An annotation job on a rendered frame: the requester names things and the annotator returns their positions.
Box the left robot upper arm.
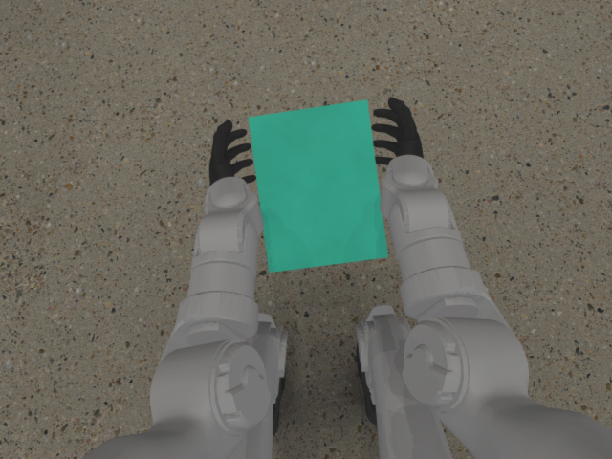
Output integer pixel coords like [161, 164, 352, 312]
[81, 339, 271, 459]

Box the right robot upper arm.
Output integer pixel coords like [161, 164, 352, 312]
[403, 317, 612, 459]

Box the robot left forearm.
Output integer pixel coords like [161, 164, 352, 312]
[150, 177, 264, 409]

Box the carton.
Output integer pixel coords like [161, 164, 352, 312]
[249, 99, 388, 273]

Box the robot right hand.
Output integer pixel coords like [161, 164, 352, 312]
[371, 97, 424, 165]

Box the robot left foot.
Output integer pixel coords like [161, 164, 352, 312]
[273, 365, 286, 437]

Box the robot left hand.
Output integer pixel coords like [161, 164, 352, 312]
[209, 120, 256, 185]

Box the robot right forearm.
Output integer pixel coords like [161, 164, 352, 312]
[380, 155, 527, 359]

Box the left robot thigh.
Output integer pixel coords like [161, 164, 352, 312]
[229, 321, 288, 459]

